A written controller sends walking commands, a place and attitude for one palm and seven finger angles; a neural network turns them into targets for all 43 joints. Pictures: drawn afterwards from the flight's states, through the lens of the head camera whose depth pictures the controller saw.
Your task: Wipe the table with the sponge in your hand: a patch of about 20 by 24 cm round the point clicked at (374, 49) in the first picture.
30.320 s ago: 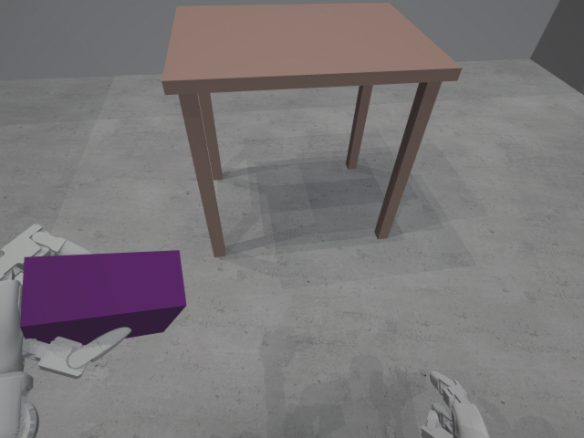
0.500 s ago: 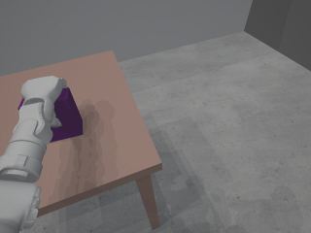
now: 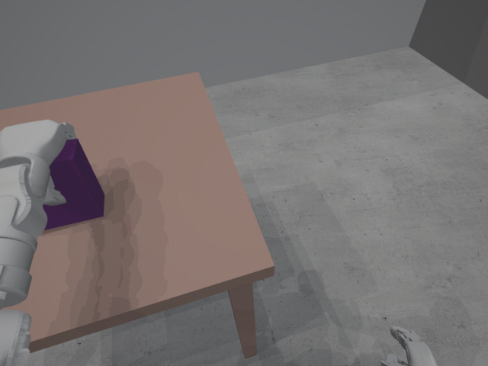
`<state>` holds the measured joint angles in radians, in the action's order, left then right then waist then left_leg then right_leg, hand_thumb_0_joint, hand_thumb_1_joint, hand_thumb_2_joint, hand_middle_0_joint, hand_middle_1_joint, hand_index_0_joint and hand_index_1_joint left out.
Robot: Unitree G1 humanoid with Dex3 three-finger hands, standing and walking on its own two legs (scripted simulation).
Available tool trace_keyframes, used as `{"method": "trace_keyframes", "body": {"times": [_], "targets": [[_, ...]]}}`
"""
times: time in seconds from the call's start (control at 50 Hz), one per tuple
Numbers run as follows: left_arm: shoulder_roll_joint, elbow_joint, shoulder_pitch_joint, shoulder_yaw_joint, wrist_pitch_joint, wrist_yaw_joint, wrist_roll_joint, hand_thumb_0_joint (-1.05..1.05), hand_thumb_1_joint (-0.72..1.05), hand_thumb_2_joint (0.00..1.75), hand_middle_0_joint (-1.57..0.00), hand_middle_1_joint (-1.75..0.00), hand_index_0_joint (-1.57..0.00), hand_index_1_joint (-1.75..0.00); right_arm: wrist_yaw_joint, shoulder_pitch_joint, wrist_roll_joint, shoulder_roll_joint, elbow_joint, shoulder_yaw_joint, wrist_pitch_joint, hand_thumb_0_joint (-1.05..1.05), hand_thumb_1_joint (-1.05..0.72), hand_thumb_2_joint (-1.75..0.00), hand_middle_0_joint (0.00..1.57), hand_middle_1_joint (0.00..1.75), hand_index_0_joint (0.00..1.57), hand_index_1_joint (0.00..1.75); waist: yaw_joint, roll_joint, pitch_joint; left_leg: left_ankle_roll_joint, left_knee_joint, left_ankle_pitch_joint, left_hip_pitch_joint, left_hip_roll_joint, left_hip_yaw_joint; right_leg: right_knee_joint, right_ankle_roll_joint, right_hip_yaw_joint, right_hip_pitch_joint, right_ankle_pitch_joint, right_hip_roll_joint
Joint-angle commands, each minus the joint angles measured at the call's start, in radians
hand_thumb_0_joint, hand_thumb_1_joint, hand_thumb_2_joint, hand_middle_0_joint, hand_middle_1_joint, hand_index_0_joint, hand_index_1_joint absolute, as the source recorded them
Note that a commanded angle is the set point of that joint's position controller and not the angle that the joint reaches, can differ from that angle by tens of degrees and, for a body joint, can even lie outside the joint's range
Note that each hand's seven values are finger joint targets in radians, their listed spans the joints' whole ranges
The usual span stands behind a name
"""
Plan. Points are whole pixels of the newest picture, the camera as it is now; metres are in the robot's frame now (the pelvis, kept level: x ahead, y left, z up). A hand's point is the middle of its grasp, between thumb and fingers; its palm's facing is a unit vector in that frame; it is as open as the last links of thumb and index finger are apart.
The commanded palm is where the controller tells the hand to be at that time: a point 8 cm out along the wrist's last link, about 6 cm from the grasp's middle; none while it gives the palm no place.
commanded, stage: wipe back along the first lane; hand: left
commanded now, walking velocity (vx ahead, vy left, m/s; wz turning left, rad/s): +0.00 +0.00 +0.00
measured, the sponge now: (61, 196) +0.35 +0.36 +0.08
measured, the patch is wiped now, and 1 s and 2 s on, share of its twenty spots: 0.90 0.90 0.90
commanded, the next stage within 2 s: lift the sponge slowly off the table in 1.64 s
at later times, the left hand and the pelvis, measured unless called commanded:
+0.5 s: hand (47, 188) +0.33 +0.34 +0.13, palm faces +0.01 +0.00 -1.00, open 10.1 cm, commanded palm +0.30 +0.33 +0.18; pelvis -0.01 +0.01 +0.00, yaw +0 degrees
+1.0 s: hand (49, 205) +0.30 +0.32 +0.13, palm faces +0.03 +0.00 -1.00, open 10.1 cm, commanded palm +0.25 +0.31 +0.17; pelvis +0.00 +0.00 +0.00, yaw -1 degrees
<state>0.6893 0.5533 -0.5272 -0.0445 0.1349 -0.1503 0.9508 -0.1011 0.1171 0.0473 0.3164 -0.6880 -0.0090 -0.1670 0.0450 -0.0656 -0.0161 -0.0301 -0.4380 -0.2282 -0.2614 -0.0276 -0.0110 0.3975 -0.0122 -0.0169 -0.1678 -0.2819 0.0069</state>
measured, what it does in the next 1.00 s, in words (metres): stands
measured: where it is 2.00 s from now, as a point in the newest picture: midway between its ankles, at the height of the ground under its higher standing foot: outside the picture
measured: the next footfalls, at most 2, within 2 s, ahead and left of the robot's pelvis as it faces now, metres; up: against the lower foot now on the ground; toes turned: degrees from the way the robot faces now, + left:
none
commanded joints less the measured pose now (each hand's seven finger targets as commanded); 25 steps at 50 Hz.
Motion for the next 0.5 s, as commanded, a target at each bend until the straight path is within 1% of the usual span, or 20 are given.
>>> {"method": "trace_keyframes", "body": {"times": [0.0,0.02,0.06,0.08,0.12,0.14,0.16,0.18,0.2,0.22,0.24,0.26,0.28,0.3,0.32,0.36,0.4,0.44,0.46,0.48], "targets": [[0.353,-0.172,-0.318,-0.132,-0.016,0.035,0.023,0.0,0.1,1.3,-1.2,-1.6,-1.2,-1.6,-0.01,-0.047,-0.005,0.136,0.11,0.045,0.022,0.0,-0.9,-0.9,0.2,0.3,0.2,0.3,-0.013,0.0,-0.316,-0.025,-0.017,0.489,0.167,-0.013,0.022,0.008,-0.038,-0.002,0.078,0.465,0.026],[0.353,-0.179,-0.276,-0.145,-0.017,0.037,0.016,0.0,0.1,1.3,-1.2,-1.6,-1.2,-1.6,-0.005,-0.044,-0.005,0.135,0.114,0.047,0.021,0.0,-0.9,-0.9,0.2,0.3,0.2,0.3,-0.002,0.007,-0.322,-0.024,-0.018,0.515,0.166,-0.011,0.016,0.011,-0.038,-0.003,0.086,0.474,0.026],[0.341,-0.218,-0.223,-0.15,-0.015,0.038,0.004,0.0,0.1,1.3,-1.2,-1.6,-1.2,-1.6,0.0,-0.062,-0.008,0.135,0.128,0.046,0.017,0.0,-0.9,-0.9,0.2,0.3,0.2,0.3,0.008,-0.025,-0.336,-0.021,-0.017,0.529,0.169,-0.011,0.015,0.012,-0.039,0.002,0.096,0.466,0.025],[0.314,-0.217,-0.227,-0.125,-0.007,0.044,0.003,0.0,0.1,1.3,-1.2,-1.6,-1.2,-1.6,0.003,-0.058,-0.003,0.132,0.123,0.044,0.016,0.0,-0.9,-0.9,0.2,0.3,0.2,0.3,-0.007,-0.005,-0.312,-0.02,-0.013,0.508,0.164,-0.008,0.01,0.012,-0.036,-0.008,0.072,0.434,0.026],[0.311,-0.242,-0.204,-0.128,0.008,0.054,0.002,0.0,0.1,1.3,-1.2,-1.6,-1.2,-1.6,0.008,-0.065,-0.004,0.135,0.128,0.046,0.016,0.0,-0.9,-0.9,0.2,0.3,0.2,0.3,-0.001,0.007,-0.307,-0.019,-0.008,0.489,0.163,-0.005,0.006,0.008,-0.037,-0.011,0.066,0.407,0.029],[0.303,-0.271,-0.191,-0.125,0.014,0.058,0.001,0.0,0.1,1.3,-1.2,-1.6,-1.2,-1.6,0.01,-0.069,-0.005,0.134,0.133,0.047,0.016,0.0,-0.9,-0.9,0.2,0.3,0.2,0.3,0.005,-0.004,-0.328,-0.019,-0.008,0.507,0.173,-0.004,0.003,0.01,-0.038,-0.009,0.074,0.409,0.029],[0.309,-0.314,-0.16,-0.143,0.019,0.061,-0.008,0.0,0.1,1.3,-1.2,-1.6,-1.2,-1.6,0.011,-0.083,-0.008,0.133,0.145,0.047,0.016,0.0,-0.9,-0.9,0.2,0.3,0.2,0.3,0.019,-0.043,-0.355,-0.019,-0.008,0.538,0.184,-0.004,0.0,0.01,-0.042,-0.001,0.095,0.416,0.027],[0.302,-0.326,-0.141,-0.138,0.031,0.068,-0.009,0.0,0.1,1.3,-1.2,-1.6,-1.2,-1.6,0.013,-0.082,-0.005,0.13,0.14,0.046,0.018,0.0,-0.9,-0.9,0.2,0.3,0.2,0.3,0.012,-0.027,-0.354,-0.018,-0.012,0.539,0.187,-0.004,-0.001,0.017,-0.038,-0.005,0.094,0.415,0.028],[0.256,-0.331,-0.121,-0.106,0.046,0.069,-0.016,0.0,0.1,1.3,-1.2,-1.6,-1.2,-1.6,0.018,-0.084,-0.004,0.127,0.142,0.045,0.018,0.0,-0.9,-0.9,0.2,0.3,0.2,0.3,0.007,-0.013,-0.326,-0.017,-0.009,0.546,0.187,0.0,-0.006,0.012,-0.037,-0.012,0.077,0.409,0.03],[0.268,-0.354,-0.086,-0.127,0.057,0.073,-0.026,0.0,0.1,1.3,-1.2,-1.6,-1.2,-1.6,0.021,-0.088,-0.003,0.129,0.143,0.047,0.018,0.0,-0.9,-0.9,0.2,0.3,0.2,0.3,0.015,-0.004,-0.333,-0.015,-0.004,0.541,0.189,0.002,-0.009,0.01,-0.036,-0.011,0.087,0.402,0.031],[0.245,-0.355,-0.064,-0.11,0.073,0.072,-0.032,0.0,0.1,1.3,-1.2,-1.6,-1.2,-1.6,0.022,-0.097,-0.003,0.127,0.148,0.044,0.019,0.0,-0.9,-0.9,0.2,0.3,0.2,0.3,0.015,0.013,-0.323,-0.016,-0.002,0.517,0.181,-0.002,-0.006,0.009,-0.035,-0.012,0.093,0.396,0.031],[0.258,-0.353,-0.045,-0.131,0.086,0.069,-0.042,0.0,0.1,1.3,-1.2,-1.6,-1.2,-1.6,0.021,-0.108,-0.003,0.131,0.15,0.041,0.017,0.0,-0.9,-0.9,0.2,0.3,0.2,0.3,0.021,0.003,-0.313,-0.013,0.01,0.495,0.167,-0.001,-0.006,0.004,-0.04,-0.01,0.103,0.383,0.031],[0.243,-0.344,-0.066,-0.102,0.101,0.07,-0.036,0.0,0.1,1.3,-1.2,-1.6,-1.2,-1.6,0.02,-0.109,0.001,0.13,0.142,0.036,0.016,0.0,-0.9,-0.9,0.2,0.3,0.2,0.3,0.006,0.02,-0.276,-0.012,0.021,0.447,0.154,0.0,-0.006,0.002,-0.037,-0.02,0.082,0.349,0.032],[0.219,-0.364,-0.078,-0.078,0.112,0.068,-0.033,0.0,0.1,1.3,-1.2,-1.6,-1.2,-1.6,0.02,-0.117,0.002,0.129,0.144,0.035,0.018,0.0,-0.9,-0.9,0.2,0.3,0.2,0.3,0.003,0.015,-0.257,-0.011,0.027,0.424,0.154,0.0,-0.009,-0.005,-0.038,-0.022,0.065,0.321,0.034],[0.206,-0.375,-0.079,-0.064,0.124,0.067,-0.031,0.0,0.1,1.3,-1.2,-1.6,-1.2,-1.6,0.019,-0.124,0.002,0.128,0.147,0.034,0.018,0.0,-0.9,-0.9,0.2,0.3,0.2,0.3,0.004,0.02,-0.253,-0.012,0.033,0.404,0.157,-0.001,-0.01,-0.01,-0.039,-0.021,0.064,0.305,0.035],[0.183,-0.4,-0.084,-0.039,0.145,0.061,-0.03,0.0,0.1,1.3,-1.2,-1.6,-1.2,-1.6,0.015,-0.142,0.002,0.127,0.153,0.028,0.017,0.0,-0.9,-0.9,0.2,0.3,0.2,0.3,0.006,-0.015,-0.251,-0.008,0.048,0.368,0.161,-0.001,-0.014,-0.019,-0.046,-0.02,0.062,0.261,0.037],[0.141,-0.405,-0.062,-0.002,0.16,0.058,-0.03,0.0,0.1,1.3,-1.2,-1.6,-1.2,-1.6,0.016,-0.148,0.004,0.12,0.156,0.024,0.024,0.0,-0.9,-0.9,0.2,0.3,0.2,0.3,0.004,0.01,-0.231,-0.011,0.053,0.339,0.163,-0.001,-0.016,-0.021,-0.044,-0.023,0.052,0.24,0.038],[0.161,-0.378,-0.034,-0.024,0.171,0.053,-0.029,0.0,0.1,1.3,-1.2,-1.6,-1.2,-1.6,0.014,-0.147,0.002,0.122,0.15,0.022,0.027,0.0,-0.9,-0.9,0.2,0.3,0.2,0.3,0.008,0.049,-0.211,-0.011,0.06,0.304,0.148,-0.001,-0.011,-0.027,-0.043,-0.023,0.059,0.229,0.037],[0.177,-0.378,-0.03,-0.038,0.174,0.05,-0.033,0.0,0.1,1.3,-1.2,-1.6,-1.2,-1.6,0.011,-0.154,0.0,0.127,0.154,0.017,0.023,0.0,-0.9,-0.9,0.2,0.3,0.2,0.3,0.016,0.022,-0.218,-0.008,0.068,0.29,0.142,-0.002,-0.008,-0.031,-0.048,-0.015,0.075,0.226,0.035],[0.158,-0.38,-0.037,-0.017,0.175,0.047,-0.03,0.0,0.1,1.3,-1.2,-1.6,-1.2,-1.6,0.01,-0.154,0.003,0.119,0.153,0.013,0.027,0.0,-0.9,-0.9,0.2,0.3,0.2,0.3,0.007,0.048,-0.207,-0.009,0.069,0.283,0.137,-0.003,-0.008,-0.027,-0.043,-0.023,0.071,0.222,0.033]]}}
